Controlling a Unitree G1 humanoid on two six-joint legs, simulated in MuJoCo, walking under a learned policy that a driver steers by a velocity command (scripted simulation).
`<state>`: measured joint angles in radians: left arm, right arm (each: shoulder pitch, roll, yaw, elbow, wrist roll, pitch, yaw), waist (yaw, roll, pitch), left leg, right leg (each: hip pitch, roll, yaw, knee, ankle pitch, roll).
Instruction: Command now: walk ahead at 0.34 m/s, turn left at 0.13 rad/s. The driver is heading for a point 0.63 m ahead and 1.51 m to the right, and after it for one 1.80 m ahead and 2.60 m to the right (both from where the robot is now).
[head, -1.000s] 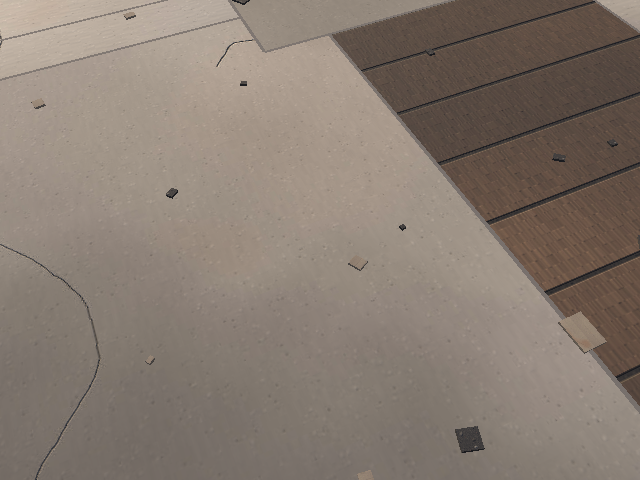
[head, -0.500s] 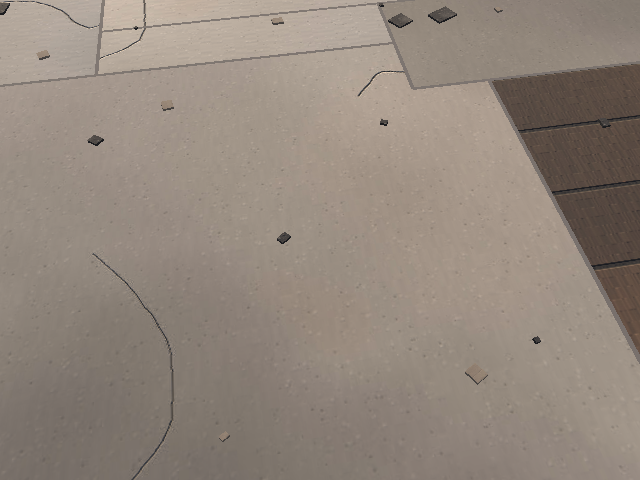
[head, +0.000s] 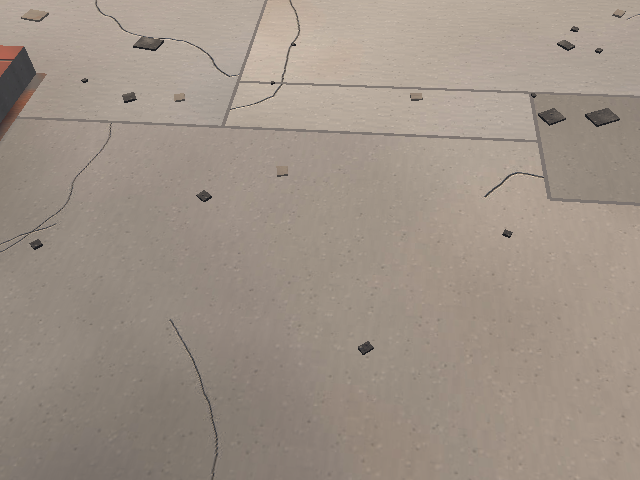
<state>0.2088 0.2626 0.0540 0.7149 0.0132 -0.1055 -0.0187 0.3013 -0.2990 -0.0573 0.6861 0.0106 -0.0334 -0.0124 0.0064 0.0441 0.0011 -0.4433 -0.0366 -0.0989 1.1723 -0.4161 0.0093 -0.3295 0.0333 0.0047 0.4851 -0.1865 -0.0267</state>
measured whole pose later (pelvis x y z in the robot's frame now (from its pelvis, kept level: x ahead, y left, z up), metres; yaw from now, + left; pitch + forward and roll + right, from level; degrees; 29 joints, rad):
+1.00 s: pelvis +0.10 -0.04 +0.01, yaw -30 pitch +3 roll +3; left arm 0.19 0.30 0.06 0.62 0.00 0.03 0.03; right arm 0.11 -0.30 -0.09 0.73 0.00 0.01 -0.04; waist 0.01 0.02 0.03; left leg -0.49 -0.02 -0.08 0.87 -0.34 -0.08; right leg -0.31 0.07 0.14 0.47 -0.19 -0.06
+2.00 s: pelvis +0.08 -0.04 +0.00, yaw -66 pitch +2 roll +2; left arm 0.18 0.32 0.06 0.59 -0.01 0.04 0.02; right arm 0.10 -0.31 -0.08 0.71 0.00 0.01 -0.02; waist 0.02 0.01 0.05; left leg -0.43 -0.03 -0.09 0.78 -0.36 -0.08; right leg -0.29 0.09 0.19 0.50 -0.22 -0.05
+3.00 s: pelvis +0.08 -0.30 -0.01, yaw -72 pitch +2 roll -1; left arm 0.39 0.28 0.05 0.79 0.00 -0.07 0.02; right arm 0.08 -0.27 -0.03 0.67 0.02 -0.04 0.08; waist 0.08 0.03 0.05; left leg -0.65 0.03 0.04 0.64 0.00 0.05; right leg 0.16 0.02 -0.22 0.21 -0.40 -0.01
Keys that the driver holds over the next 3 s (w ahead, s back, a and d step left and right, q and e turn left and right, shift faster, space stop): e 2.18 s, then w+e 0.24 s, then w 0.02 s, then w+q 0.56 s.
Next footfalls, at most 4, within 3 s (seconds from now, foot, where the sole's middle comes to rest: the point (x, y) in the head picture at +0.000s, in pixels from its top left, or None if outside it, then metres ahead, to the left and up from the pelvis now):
0.28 left None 0.22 0.12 -0.77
0.66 right None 0.12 -0.13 -0.77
1.18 left None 0.23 0.05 -0.77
1.62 right None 0.03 -0.13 -0.77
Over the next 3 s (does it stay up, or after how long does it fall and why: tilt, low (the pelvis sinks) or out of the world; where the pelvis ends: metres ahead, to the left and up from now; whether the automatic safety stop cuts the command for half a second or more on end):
stays up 0.08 -0.30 -0.01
